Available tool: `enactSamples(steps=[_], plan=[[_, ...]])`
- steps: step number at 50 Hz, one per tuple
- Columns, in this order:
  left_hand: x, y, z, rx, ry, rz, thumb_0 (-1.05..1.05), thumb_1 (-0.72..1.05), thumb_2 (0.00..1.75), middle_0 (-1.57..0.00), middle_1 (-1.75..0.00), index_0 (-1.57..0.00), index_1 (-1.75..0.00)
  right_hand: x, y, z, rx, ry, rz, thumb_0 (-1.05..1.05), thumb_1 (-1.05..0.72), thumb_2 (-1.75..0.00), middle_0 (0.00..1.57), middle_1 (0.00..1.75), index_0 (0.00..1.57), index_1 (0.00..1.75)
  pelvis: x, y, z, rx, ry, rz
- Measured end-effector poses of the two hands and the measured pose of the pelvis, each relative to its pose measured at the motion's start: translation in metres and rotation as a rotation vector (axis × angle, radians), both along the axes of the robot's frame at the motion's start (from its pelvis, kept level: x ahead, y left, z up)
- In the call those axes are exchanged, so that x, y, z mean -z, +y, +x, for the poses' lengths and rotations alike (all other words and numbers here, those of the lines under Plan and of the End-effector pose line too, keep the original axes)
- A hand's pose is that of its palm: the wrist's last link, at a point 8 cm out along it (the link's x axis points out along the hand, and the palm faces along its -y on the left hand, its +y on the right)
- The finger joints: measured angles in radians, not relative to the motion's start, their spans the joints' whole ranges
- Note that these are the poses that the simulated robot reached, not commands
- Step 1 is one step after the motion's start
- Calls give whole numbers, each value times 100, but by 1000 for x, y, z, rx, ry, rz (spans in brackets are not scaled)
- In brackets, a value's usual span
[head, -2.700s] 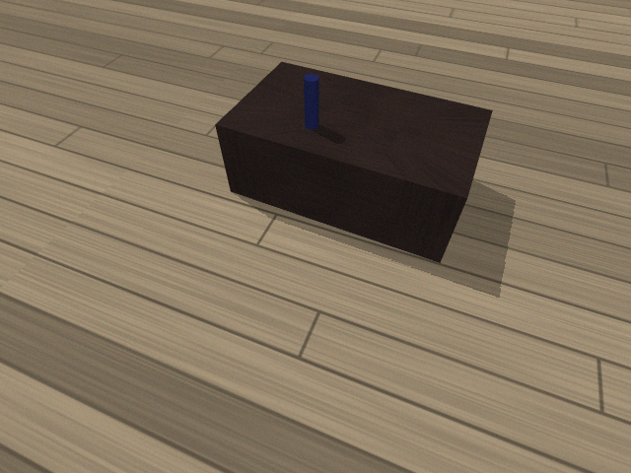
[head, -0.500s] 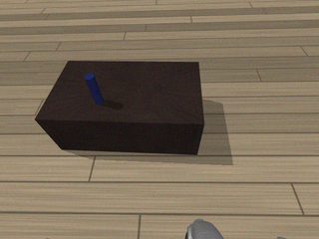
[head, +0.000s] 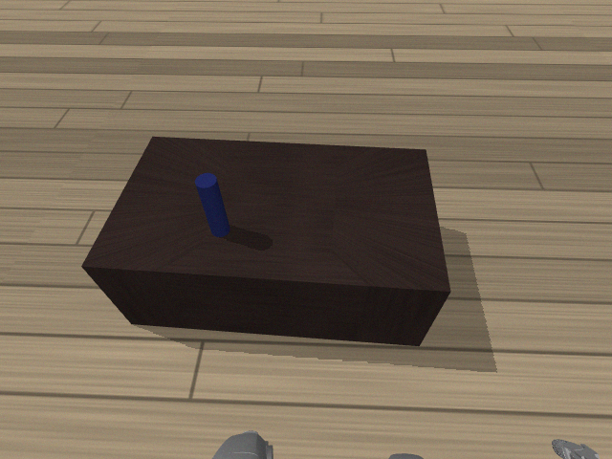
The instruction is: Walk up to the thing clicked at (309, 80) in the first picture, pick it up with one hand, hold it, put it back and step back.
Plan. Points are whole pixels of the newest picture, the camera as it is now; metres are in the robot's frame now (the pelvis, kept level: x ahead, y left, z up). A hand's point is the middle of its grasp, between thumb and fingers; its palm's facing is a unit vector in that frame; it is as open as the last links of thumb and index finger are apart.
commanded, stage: walk up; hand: left
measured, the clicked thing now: (213, 207) +0.73 +0.29 -0.28
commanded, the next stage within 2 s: none
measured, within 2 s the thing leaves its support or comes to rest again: neither
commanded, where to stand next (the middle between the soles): +0.26 +0.11 m, yaw -3 degrees
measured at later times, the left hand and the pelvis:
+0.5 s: hand (50, 404) +0.19 +0.38 -0.09, palm faces -0.03 -0.86 -0.51, open 7.4 cm; pelvis +0.12 +0.09 +0.02, yaw -1 degrees
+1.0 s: hand (67, 355) +0.28 +0.42 -0.15, palm faces -0.11 -0.93 -0.36, open 7.4 cm; pelvis +0.18 +0.16 +0.01, yaw -4 degrees
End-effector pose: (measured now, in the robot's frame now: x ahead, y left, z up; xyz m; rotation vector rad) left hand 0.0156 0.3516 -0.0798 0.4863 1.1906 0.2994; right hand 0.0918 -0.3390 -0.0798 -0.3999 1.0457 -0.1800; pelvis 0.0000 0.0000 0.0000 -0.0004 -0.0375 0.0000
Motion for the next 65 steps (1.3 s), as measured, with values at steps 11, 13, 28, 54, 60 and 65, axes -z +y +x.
enactSamples(steps=[11,13,28,54,60,65], plan=[[-12,18,117,91,-66,-80,0,90,90,-21,-29,-21,-30,-5,63,-5,90,101,49,0,-90,-90,20,30,21,30,-23,44,60,22,0,4],[-15,17,135,107,-76,-80,0,90,90,-21,-29,-21,-30,2,69,-5,103,127,65,0,-90,-90,20,30,21,30,-22,48,71,25,-1,8],[-35,85,169,62,-88,-1,0,89,90,-21,-30,-21,-30,21,125,99,57,103,95,1,-90,-90,20,30,21,30,-18,105,134,29,-14,-5],[21,105,276,88,-12,-170,0,90,90,-21,-29,-21,-30,7,163,143,152,93,-41,1,-90,-90,20,30,21,30,-11,152,185,75,20,6],[12,94,292,111,-53,-162,0,90,90,-21,-29,-21,-30,9,153,142,157,92,-32,1,-90,-90,20,30,21,30,-12,142,184,75,18,5],[7,86,297,117,-59,-170,0,90,90,-21,-29,-21,-30,9,150,138,167,105,-21,1,-90,-90,20,30,21,30,-17,140,184,75,9,22]])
